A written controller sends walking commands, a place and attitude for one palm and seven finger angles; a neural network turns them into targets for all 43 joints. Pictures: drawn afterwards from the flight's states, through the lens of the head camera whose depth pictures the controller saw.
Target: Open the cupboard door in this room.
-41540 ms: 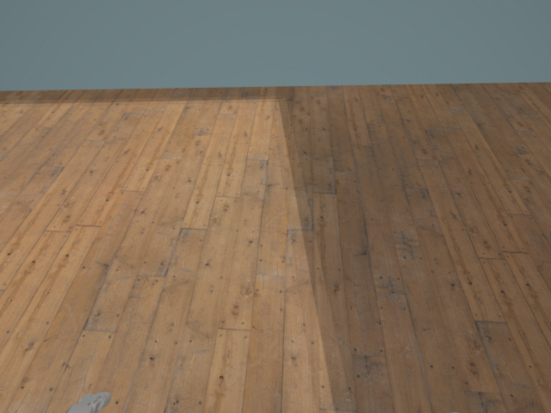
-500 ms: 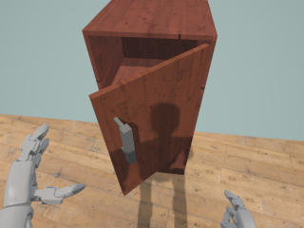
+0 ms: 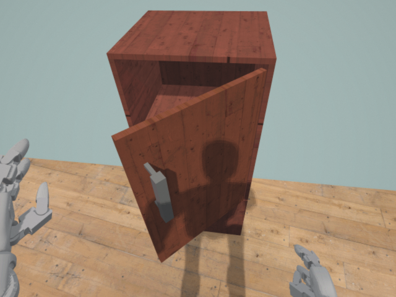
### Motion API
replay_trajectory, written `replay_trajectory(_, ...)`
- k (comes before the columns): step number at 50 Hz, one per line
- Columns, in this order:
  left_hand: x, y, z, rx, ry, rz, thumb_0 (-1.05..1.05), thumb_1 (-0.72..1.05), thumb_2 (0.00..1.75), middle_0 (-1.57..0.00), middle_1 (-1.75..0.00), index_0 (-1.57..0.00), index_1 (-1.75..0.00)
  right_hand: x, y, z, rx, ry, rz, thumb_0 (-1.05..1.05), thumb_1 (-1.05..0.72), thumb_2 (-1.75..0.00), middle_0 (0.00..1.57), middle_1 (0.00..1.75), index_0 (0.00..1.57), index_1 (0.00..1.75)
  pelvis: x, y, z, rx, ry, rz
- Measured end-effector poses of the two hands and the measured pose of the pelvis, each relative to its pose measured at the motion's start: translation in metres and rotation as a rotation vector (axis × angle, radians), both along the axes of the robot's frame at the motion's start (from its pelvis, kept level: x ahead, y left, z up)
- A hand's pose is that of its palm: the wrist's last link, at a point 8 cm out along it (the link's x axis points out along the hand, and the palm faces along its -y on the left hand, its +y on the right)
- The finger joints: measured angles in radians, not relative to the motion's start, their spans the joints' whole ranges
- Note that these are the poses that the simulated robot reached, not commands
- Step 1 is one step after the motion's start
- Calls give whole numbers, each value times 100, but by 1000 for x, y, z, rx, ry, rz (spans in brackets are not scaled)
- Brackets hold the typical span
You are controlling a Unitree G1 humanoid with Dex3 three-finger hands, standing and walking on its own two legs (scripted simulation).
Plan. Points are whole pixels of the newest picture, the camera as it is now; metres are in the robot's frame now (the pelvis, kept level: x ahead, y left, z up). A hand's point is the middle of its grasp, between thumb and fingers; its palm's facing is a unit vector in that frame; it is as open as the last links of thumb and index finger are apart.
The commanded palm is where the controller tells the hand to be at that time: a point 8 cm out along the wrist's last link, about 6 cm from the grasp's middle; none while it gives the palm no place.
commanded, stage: draw the hand back to the body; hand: left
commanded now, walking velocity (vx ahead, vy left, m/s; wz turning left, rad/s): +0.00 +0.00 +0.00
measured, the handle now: (158, 192) +0.33 +0.15 +0.02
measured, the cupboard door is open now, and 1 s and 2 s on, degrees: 46 46 46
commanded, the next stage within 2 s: step back with the hand held close in 0.30 s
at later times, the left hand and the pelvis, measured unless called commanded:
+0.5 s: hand (47, 214) +0.18 +0.26 +0.17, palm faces +0.47 -0.77 -0.42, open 7.4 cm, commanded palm +0.12 +0.29 +0.17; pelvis -0.02 -0.01 +0.00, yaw +0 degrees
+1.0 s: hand (8, 250) +0.12 +0.28 +0.16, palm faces +0.45 -0.76 -0.47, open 7.4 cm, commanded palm +0.07 +0.32 +0.17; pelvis -0.08 +0.02 -0.02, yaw -1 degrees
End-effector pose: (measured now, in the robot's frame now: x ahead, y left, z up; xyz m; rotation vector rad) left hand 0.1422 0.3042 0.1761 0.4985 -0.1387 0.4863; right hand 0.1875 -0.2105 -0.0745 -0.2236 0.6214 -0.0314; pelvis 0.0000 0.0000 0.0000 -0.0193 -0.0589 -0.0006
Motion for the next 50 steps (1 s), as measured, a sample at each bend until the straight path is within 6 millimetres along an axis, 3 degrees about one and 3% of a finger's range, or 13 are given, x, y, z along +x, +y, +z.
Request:
replay_trajectory(8, -4, -10, -8, -28, 18, -19, 1, 86, 89, -21, -30, -21, -30, -14, -8, -3, 2, 20, -17, 1, -91, -90, 20, 30, 20, 30, -6, -6, 1, 5, -13, -5)
replay_trajectory(21, -13, -14, -7, -19, 5, -24, 1, 89, 90, -21, -30, -21, -30, -34, -19, -6, -3, 30, -41, 2, -91, -90, 20, 30, 20, 30, -17, -11, 1, 6, -31, -11)
replay_trajectory(27, -9, -13, 11, 58, -69, -54, 1, 89, 90, -21, -30, -21, -30, -39, -20, -3, -11, 36, -52, 2, -91, -90, 20, 30, 20, 30, -27, -10, 0, -1, 13, -3)
replay_trajectory(32, -8, -12, 4, 76, -26, -118, 1, 89, 90, -21, -30, -21, -30, -50, -26, 0, -33, 51, -106, 1, -91, -90, 20, 30, 20, 30, -36, -1, -2, 3, 57, -12)
replay_trajectory(38, -23, -5, -2, 99, 24, -161, 1, 89, 90, -21, -30, -21, -30, -70, -27, 1, -61, 68, -165, 1, -91, -90, 20, 30, 20, 30, -47, 12, -5, 21, 64, -20)
replay_trajectory(45, -49, 11, 5, 132, -59, -123, 1, 89, 90, -21, -30, -21, -30, -90, -15, 2, -71, 54, -154, 1, -91, -90, 20, 30, 20, 30, -68, 18, -12, 32, 46, -24)
replay_trajectory(50, -64, 13, -1, 123, -107, -97, 1, 89, 90, -21, -30, -21, -30, -103, -8, -1, -63, 34, -134, 1, -91, -90, 20, 30, 20, 30, -82, 20, -18, 32, 36, -24)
